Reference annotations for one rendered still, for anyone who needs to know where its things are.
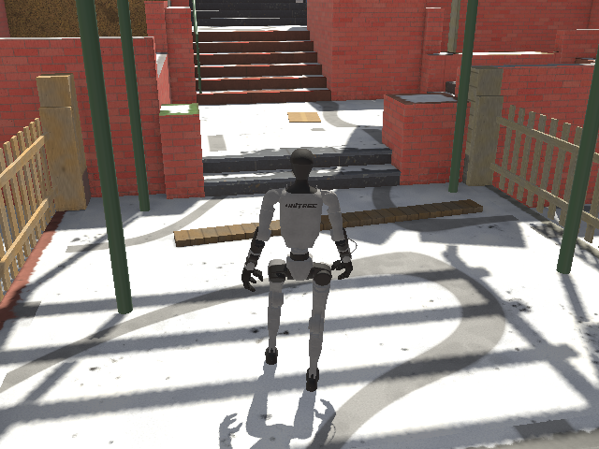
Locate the right robot upper arm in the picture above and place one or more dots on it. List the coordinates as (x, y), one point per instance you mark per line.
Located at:
(334, 212)

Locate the left robot hand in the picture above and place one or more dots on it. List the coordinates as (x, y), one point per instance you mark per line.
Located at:
(246, 278)

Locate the robot foot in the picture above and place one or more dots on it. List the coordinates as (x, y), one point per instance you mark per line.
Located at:
(311, 384)
(271, 358)

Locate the right robot hand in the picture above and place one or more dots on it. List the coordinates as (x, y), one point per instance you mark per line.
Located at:
(338, 265)

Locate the robot right forearm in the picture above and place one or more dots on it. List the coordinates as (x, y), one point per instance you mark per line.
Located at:
(343, 248)

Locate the robot right foot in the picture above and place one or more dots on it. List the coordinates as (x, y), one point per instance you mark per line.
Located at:
(311, 384)

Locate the robot left forearm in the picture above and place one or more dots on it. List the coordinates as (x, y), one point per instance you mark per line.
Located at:
(254, 252)

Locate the robot left foot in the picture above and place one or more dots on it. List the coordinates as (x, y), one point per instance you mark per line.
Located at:
(271, 358)

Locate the left robot upper arm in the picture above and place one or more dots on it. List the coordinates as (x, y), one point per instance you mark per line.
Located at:
(266, 213)

